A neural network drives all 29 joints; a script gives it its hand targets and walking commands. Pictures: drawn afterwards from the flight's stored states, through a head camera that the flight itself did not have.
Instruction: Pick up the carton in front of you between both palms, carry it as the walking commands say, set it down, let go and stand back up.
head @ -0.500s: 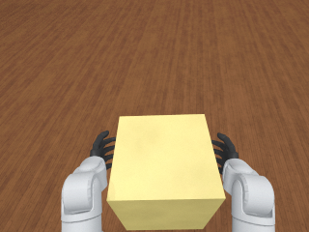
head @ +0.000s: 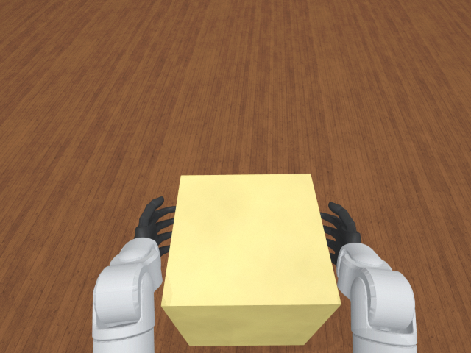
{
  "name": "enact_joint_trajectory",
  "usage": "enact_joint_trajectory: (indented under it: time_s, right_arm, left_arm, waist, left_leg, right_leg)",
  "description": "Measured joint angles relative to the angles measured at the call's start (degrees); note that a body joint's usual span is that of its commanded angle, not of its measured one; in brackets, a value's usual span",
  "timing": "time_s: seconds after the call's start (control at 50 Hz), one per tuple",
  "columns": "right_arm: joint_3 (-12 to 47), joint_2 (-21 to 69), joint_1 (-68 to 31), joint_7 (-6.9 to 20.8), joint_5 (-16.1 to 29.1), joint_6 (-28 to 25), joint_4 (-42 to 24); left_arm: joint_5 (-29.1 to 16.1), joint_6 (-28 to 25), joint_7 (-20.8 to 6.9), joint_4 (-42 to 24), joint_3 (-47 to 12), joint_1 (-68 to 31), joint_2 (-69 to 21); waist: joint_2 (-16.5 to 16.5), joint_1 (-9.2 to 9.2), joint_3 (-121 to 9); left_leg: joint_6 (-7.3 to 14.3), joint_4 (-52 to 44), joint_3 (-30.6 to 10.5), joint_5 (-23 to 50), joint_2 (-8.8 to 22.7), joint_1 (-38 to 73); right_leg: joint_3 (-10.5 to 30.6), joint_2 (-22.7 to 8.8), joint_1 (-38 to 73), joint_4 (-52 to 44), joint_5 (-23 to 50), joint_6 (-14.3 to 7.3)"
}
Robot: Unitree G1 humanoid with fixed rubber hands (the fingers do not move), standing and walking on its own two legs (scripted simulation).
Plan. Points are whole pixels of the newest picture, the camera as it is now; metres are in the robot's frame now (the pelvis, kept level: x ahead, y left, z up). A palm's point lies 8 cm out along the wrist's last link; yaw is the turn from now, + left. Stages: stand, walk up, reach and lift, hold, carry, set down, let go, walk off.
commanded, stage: carry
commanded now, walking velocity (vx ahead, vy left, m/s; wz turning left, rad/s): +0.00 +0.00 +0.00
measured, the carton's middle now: (246, 265) +0.27 +0.00 -0.02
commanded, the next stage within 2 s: hold in 1.52 s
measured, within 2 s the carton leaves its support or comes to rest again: neither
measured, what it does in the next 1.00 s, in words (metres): steps on the spot: right foot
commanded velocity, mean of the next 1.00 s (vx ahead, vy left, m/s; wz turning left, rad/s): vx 0.00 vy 0.00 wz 0.00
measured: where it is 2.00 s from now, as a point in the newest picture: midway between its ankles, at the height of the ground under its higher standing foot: outside the picture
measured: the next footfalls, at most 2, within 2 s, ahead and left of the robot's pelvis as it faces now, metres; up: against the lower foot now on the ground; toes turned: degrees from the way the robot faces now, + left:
right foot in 0.08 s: +0.09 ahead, -0.15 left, +0.00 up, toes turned +7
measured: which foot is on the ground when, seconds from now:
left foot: down 0.00-1.00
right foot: up 0.00-0.06, down 0.08-1.00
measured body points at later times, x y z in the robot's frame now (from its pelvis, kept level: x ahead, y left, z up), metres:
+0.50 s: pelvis +0.10 -0.02 -0.01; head +0.09 -0.02 +0.44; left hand +0.38 +0.14 +0.07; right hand +0.38 -0.17 +0.07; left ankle +0.06 +0.08 -0.74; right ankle +0.05 -0.13 -0.74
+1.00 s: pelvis +0.07 -0.02 -0.01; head +0.04 -0.02 +0.44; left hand +0.35 +0.14 +0.04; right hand +0.35 -0.17 +0.04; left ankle +0.06 +0.08 -0.74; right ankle +0.05 -0.13 -0.74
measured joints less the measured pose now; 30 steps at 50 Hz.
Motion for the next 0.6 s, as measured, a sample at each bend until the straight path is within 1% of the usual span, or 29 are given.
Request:
enact_joint_trajectory:
  time_s: [0.02, 0.06, 0.08, 0.1, 0.18, 0.26, 0.32, 0.48, 0.6]
  right_arm:
    - [0.0, 0.0, 0.3, 0.0, 0.1, -0.2, -0.7]
    - [0.2, -0.1, 0.8, 0.0, 0.2, -0.3, -1.9]
    - [0.3, -0.1, 1.0, 0.0, 0.2, -0.2, -2.4]
    - [0.2, -0.1, 1.2, 0.0, 0.3, 0.0, -2.6]
    - [-0.1, -0.1, 0.9, 0.0, -0.2, 2.1, -1.8]
    - [-0.8, -0.1, -0.2, 0.1, -0.9, 3.4, 1.2]
    - [-1.1, 0.0, -0.7, 0.1, -1.2, 3.9, 3.0]
    - [-0.9, 0.1, -1.2, 0.1, -1.2, 3.6, 2.7]
    - [-0.3, -0.1, 0.4, 0.4, -1.4, 2.0, 3.6]
  left_arm:
    - [0.0, -0.2, 0.0, -0.5, -0.2, 0.1, 0.0]
    - [-0.1, -0.2, 0.0, -1.5, -0.6, 0.3, 0.0]
    - [-0.1, 0.0, 0.0, -2.0, -0.7, 0.4, 0.0]
    - [-0.1, 0.1, 0.0, -2.1, -1.0, 0.7, 0.0]
    - [0.0, 1.5, 0.0, -0.5, -0.9, 0.5, 0.0]
    - [0.3, 2.0, -0.3, 3.3, -0.1, -0.7, -0.1]
    - [0.5, 2.2, -0.3, 5.1, 0.3, -0.9, -0.1]
    - [0.4, 2.0, -0.3, 4.2, 0.6, -1.0, -0.1]
    - [0.4, 0.5, -0.4, 5.1, 0.0, 0.5, 0.1]
  waist:
    - [0.0, -0.02, -0.1]
    - [-0.3, 0.04, -0.9]
    - [-0.5, -0.02, -1.5]
    - [0.1, -0.11, -2.4]
    - [2.1, -0.40, -6.9]
    - [2.8, -0.43, -9.8]
    - [2.8, -0.36, -10.3]
    - [2.3, -0.02, -8.7]
    - [2.2, 0.02, -8.9]
  left_leg:
    - [-0.2, 0.1, -0.2, -0.6, -0.1, 0.6]
    - [-0.7, 1.4, -0.3, -2.5, -0.4, 1.7]
    - [-1.0, 2.7, -0.3, -3.9, -0.6, 2.2]
    - [-1.3, 3.8, -0.6, -5.2, -0.4, 2.6]
    - [-2.5, 5.4, -1.4, -8.6, 0.5, 4.5]
    - [-3.6, 7.5, -1.9, -11.1, 1.2, 4.9]
    - [-4.1, 8.5, -2.2, -12.2, 1.6, 5.1]
    - [-4.3, 10.2, -2.6, -13.6, 2.0, 4.4]
    - [-4.3, 10.9, -2.7, -13.9, 2.1, 4.0]
  right_leg:
    - [-0.4, -0.3, 0.0, -3.5, 2.5, 0.1]
    - [-1.6, -1.1, 1.3, -10.7, 10.9, 0.3]
    - [-2.0, -1.7, 2.3, -12.8, 16.0, 0.3]
    - [-2.4, -1.6, 3.1, -12.6, 17.0, 0.0]
    - [-3.2, -0.9, 5.7, -11.7, 11.3, -0.6]
    - [-3.6, -0.4, 6.8, -10.8, 9.0, -0.7]
    - [-3.9, -0.2, 7.1, -10.1, 7.9, -0.8]
    - [-4.2, -0.1, 6.4, -8.2, 6.3, -1.3]
    - [-4.3, -0.1, 6.0, -7.4, 5.7, -1.5]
